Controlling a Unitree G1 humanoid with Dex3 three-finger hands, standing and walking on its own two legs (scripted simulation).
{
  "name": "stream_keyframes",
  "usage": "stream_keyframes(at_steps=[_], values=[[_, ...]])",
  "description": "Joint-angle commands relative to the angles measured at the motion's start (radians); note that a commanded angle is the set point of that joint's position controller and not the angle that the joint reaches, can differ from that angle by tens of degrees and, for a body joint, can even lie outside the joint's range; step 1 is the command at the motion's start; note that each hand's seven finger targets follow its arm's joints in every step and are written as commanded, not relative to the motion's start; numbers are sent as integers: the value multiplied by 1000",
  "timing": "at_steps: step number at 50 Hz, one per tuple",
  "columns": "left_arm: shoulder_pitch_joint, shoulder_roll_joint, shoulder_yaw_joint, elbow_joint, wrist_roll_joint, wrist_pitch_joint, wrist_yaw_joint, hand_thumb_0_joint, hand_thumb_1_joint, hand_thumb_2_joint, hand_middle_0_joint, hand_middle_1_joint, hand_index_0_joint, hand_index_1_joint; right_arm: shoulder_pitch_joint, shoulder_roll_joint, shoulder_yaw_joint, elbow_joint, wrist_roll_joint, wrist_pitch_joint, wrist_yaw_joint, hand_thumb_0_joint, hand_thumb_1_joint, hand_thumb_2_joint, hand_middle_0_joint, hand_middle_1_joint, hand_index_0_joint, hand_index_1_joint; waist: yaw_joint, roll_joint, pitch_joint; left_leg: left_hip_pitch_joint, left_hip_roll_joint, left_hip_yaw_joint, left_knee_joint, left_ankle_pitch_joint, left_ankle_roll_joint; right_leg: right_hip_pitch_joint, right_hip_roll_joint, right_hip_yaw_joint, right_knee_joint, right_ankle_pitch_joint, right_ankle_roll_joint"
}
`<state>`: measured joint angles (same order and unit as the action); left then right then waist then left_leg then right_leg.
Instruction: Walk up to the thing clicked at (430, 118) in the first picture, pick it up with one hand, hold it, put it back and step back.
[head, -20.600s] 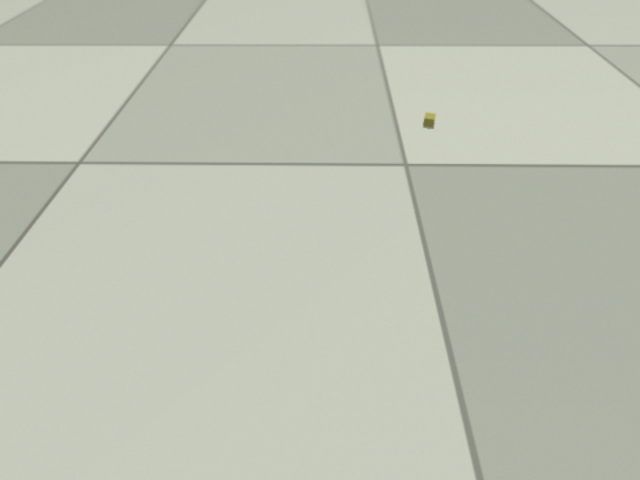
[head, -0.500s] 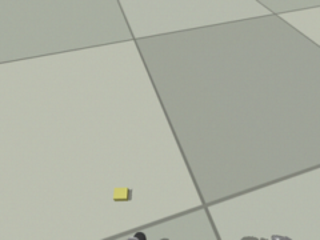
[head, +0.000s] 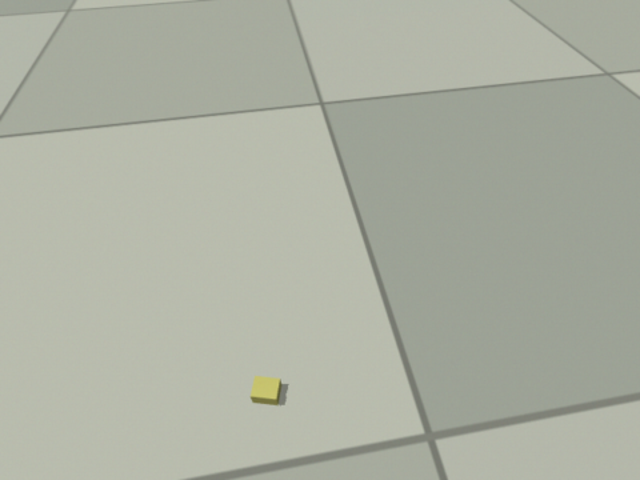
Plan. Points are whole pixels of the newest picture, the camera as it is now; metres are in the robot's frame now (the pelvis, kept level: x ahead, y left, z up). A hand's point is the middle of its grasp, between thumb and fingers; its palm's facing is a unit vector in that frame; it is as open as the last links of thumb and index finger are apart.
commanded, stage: walk up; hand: left
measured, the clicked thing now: (266, 390) +0.51 +0.22 -0.74
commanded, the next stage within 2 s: none
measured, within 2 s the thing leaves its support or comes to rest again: neither
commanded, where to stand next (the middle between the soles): +0.10 +0.02 m, yaw -6 degrees
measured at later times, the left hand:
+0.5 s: hand out of the picture +0.12 +0.27 -0.13, palm faces -0.09 -0.89 -0.45, open 7.4 cm
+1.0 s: hand out of the picture +0.13 +0.26 -0.15, palm faces -0.11 -0.94 -0.33, open 7.4 cm
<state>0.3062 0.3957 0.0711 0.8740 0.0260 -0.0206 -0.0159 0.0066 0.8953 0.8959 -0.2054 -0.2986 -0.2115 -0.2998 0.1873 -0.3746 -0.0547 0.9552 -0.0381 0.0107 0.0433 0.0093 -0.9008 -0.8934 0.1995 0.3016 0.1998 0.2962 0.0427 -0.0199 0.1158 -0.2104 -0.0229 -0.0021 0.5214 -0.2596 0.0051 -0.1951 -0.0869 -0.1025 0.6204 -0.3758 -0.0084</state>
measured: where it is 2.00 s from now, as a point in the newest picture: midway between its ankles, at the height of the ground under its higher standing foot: outside the picture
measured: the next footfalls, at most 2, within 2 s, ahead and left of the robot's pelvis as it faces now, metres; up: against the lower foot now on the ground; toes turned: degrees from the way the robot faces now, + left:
right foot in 0.28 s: +0.12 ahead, -0.14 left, +0.00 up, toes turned -3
left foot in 0.58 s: +0.05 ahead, +0.15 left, +0.00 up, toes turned -4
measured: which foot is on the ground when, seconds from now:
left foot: down 0.00-0.32, up 0.34-0.56, down 0.58-1.00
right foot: down 0.00-0.02, up 0.04-0.26, down 0.28-1.00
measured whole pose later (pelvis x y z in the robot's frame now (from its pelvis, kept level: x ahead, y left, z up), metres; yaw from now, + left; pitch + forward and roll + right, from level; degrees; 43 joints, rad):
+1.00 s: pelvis +0.02 +0.02 +0.00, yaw -5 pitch -3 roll +0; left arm 0.12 0.36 0.00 1.05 0.00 0.00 -0.02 0.01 0.90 0.90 -0.20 -0.30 -0.21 -0.30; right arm 0.12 -0.36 -0.01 1.03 -0.01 -0.01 0.00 0.01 -0.90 -0.89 0.20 0.30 0.20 0.30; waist 0.00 -0.01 0.06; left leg -0.15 0.03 0.01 0.52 -0.32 -0.02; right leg -0.25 -0.01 0.05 0.53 -0.23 0.02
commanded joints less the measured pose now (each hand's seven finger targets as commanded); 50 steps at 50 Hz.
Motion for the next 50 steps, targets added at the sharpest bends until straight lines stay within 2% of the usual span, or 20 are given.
stream_keyframes(at_steps=[1,2,3,5,9,13,14,15,16,17,21,25,28,30,31,32,35,38,42,50], values=[[-87,140,27,-116,-10,-7,16,0,900,900,-200,-300,-200,-300,125,-335,-94,-85,-6,-53,-38,0,-900,-900,200,300,200,300,-119,213,-137,247,394,-537,-283,-195,231,-403,88,109,324,-213,-19],[-93,219,44,-104,-6,-6,18,0,900,900,-200,-300,-200,-300,93,-348,-101,-96,15,-51,-37,0,-900,-900,200,300,200,300,-114,177,-58,101,437,-541,-307,-276,301,-347,28,181,397,-218,-27],[-61,228,41,-88,-11,-11,14,0,900,900,-200,-300,-200,-300,43,-316,-91,-110,12,-48,-37,0,-900,-900,200,300,200,300,-78,153,3,27,399,-471,-314,-269,295,-331,27,191,414,-191,-27],[3,199,36,-48,-12,-18,5,0,900,900,-200,-300,-200,-300,-13,-249,-61,-143,12,-54,-37,0,-900,-900,200,300,200,300,-49,157,8,89,286,-262,-252,-69,216,-341,30,200,296,-131,-25],[22,156,19,-17,-20,-28,5,0,900,900,-200,-300,-200,-300,-56,-229,-46,-152,11,-52,-37,0,-900,-900,200,300,200,300,-44,208,-10,-40,236,-105,-170,252,179,-141,35,102,91,8,8],[66,189,34,28,-15,-40,37,0,900,900,-200,-300,-200,-300,-117,-215,-42,-180,31,-4,-30,0,-900,-900,200,300,200,300,-4,172,-72,-133,173,-29,49,191,120,63,90,48,-102,278,-1],[47,221,40,18,-11,-45,44,0,900,900,-200,-300,-200,-300,-87,-179,-31,-176,42,6,-32,0,-900,-900,200,300,200,300,-4,88,-85,-160,138,-7,119,115,83,86,50,121,-141,364,-18],[29,282,52,10,-2,-52,50,0,900,900,-200,-300,-200,-300,-59,-139,-22,-174,48,15,-33,0,-900,-900,200,300,200,300,-16,-86,-103,-211,58,37,261,-50,39,86,-116,352,-225,440,-67],[-11,316,51,-20,0,-55,54,0,900,900,-200,-300,-200,-300,-12,-135,-18,-162,47,32,-38,0,-900,-900,200,300,200,300,-34,-128,-123,-186,9,-29,405,-327,18,1,-291,598,-335,357,-167],[-60,352,57,-28,1,-50,57,0,900,900,-200,-300,-200,-300,1,-190,-39,-145,40,48,-44,0,-900,-900,200,300,200,300,-32,-127,-100,-134,34,-77,512,-374,18,-102,-328,639,-320,270,-255],[-100,281,44,-24,-1,-39,60,0,900,900,-200,-300,-200,-300,20,-200,-50,-106,40,43,-37,0,-900,-900,200,300,200,300,-46,-130,-126,-181,56,-92,505,-281,18,-65,-181,396,-243,224,-178],[-99,257,41,-36,12,-28,54,0,900,900,-200,-300,-200,-300,21,-186,-40,-87,32,27,-33,0,-900,-900,200,300,200,300,-13,-181,-206,-145,45,-27,224,-276,-7,28,-134,333,-178,198,-178],[-177,231,26,-46,-14,0,43,0,900,900,-200,-300,-200,-300,105,-177,-45,-25,16,1,-44,0,-900,-900,200,300,200,300,-71,-145,-213,47,12,30,-74,-21,-6,-93,-101,256,-27,274,-123],[-156,119,-6,-53,-38,13,37,0,900,900,-200,-300,-200,-300,14,-267,-59,-53,-7,-20,-55,0,-900,-900,200,300,200,300,-32,94,-166,60,262,-349,-204,82,66,-253,53,182,151,153,-29],[-182,182,16,-25,-34,19,47,0,900,900,-200,-300,-200,-300,-79,-340,-61,-72,13,-23,-52,0,-900,-900,200,300,200,300,-36,178,-111,-122,365,-447,-208,26,187,-187,97,170,211,-154,-14],[-177,215,26,2,-28,18,45,0,900,900,-200,-300,-200,-300,-129,-329,-59,-77,19,-25,-50,0,-900,-900,200,300,200,300,-23,169,-74,-240,381,-431,-206,-33,236,-83,63,188,249,-145,-14],[-141,183,14,32,-31,3,27,0,900,900,-200,-300,-200,-300,-141,-235,-30,-71,16,-33,-53,0,-900,-900,200,300,200,300,9,123,-73,-69,181,-108,-26,247,94,-92,61,158,2,201,-33],[-177,198,14,48,-26,-7,30,0,900,900,-200,-300,-200,-300,-42,-216,-22,-33,37,-42,-55,0,-900,-900,200,300,200,300,-40,105,-184,-14,135,-81,43,317,42,58,10,218,-58,511,-68],[-233,177,-15,60,-27,6,18,0,900,900,-200,-300,-200,-300,-77,-231,-24,-11,24,-46,-60,0,-900,-900,200,300,200,300,-46,91,-132,-32,174,-142,-158,-43,60,-19,36,205,-70,241,-42],[-236,192,-16,132,-23,-10,13,0,900,900,-200,-300,-200,-300,-117,-203,-5,24,32,-50,-54,0,-900,-900,200,300,200,300,-49,13,-121,29,123,-40,-134,6,26,14,-22,268,-211,348,-52]])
